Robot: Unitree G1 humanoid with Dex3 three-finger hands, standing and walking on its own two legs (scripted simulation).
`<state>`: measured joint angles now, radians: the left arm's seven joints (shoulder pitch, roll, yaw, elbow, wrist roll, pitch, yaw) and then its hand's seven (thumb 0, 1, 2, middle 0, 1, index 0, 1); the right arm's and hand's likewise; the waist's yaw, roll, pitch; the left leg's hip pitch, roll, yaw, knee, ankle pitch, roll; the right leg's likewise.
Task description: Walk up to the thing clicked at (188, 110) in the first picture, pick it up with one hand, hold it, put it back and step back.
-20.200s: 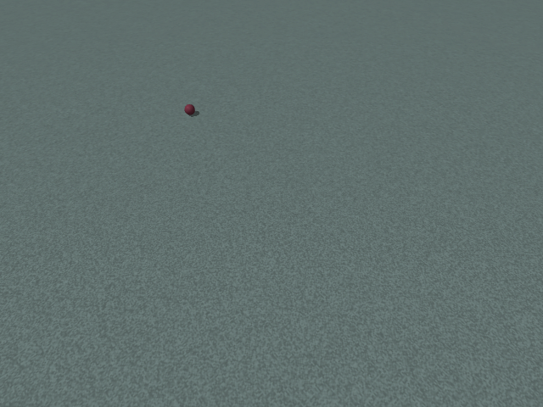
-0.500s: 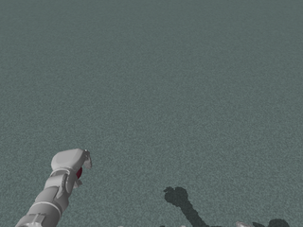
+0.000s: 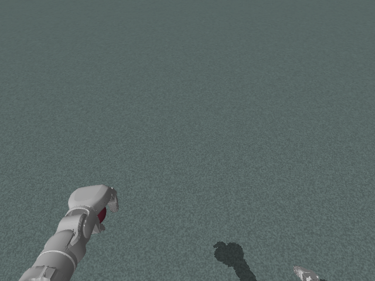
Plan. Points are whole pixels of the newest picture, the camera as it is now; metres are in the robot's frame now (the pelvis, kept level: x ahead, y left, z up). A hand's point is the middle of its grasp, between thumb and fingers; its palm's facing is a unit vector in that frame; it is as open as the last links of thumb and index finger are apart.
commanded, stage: hold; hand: left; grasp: from above
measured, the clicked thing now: (92, 212) +0.32 +0.24 -0.08
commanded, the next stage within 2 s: crouch in 1.54 s
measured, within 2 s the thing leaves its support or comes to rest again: neither
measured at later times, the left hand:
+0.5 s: hand (94, 218) +0.29 +0.22 -0.04, palm faces -0.45 -0.06 -0.89, open 7.2 cm
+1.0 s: hand (90, 223) +0.27 +0.22 -0.03, palm faces -0.46 -0.07 -0.88, open 7.3 cm
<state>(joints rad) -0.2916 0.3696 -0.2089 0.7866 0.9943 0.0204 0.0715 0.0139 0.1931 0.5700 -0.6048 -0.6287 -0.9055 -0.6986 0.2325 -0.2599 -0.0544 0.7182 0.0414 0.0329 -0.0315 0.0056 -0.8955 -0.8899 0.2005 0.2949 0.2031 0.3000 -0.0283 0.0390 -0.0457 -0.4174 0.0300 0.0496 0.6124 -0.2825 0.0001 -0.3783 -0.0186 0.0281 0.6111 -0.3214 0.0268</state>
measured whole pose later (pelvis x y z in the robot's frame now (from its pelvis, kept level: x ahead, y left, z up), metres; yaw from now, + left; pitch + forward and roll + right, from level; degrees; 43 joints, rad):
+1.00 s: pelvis -0.01 +0.00 +0.01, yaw +0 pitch +1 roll +0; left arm -0.23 0.39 -0.22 0.63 0.99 0.01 -0.04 0.02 0.18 0.60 -0.59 -0.67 -0.88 -0.74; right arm 0.18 -0.25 -0.03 0.68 0.06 0.07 -0.05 0.01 -0.90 -0.89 0.20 0.29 0.20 0.30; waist 0.00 0.05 -0.01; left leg -0.29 0.02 0.05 0.48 -0.20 0.00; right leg -0.26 -0.02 0.03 0.49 -0.25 0.02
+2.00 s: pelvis -0.02 -0.01 +0.00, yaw +1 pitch +5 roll +0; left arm -0.27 0.37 -0.19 0.83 1.07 -0.05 0.14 0.02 0.17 0.62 -0.59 -0.70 -0.81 -0.74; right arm 0.17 -0.25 -0.04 0.70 0.04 0.07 -0.03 0.01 -0.89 -0.89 0.20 0.30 0.20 0.30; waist -0.02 0.02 -0.01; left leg -0.44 0.02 0.03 0.59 -0.24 0.00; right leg -0.41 -0.02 0.01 0.61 -0.30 0.02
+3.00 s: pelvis -0.07 +0.00 -0.33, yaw -3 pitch +37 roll -6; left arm -0.71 0.54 0.06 1.24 1.23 -0.15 0.44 -0.04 0.21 0.53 -0.64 -0.56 -0.96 -0.63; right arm 0.10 -0.25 -0.05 0.76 -0.12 -0.08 0.08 0.00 -0.91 -0.90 0.20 0.29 0.20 0.30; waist -0.13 0.01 -0.16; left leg -2.08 0.05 -0.09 2.07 -0.64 0.00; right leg -1.98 0.01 -0.05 2.04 -0.72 0.03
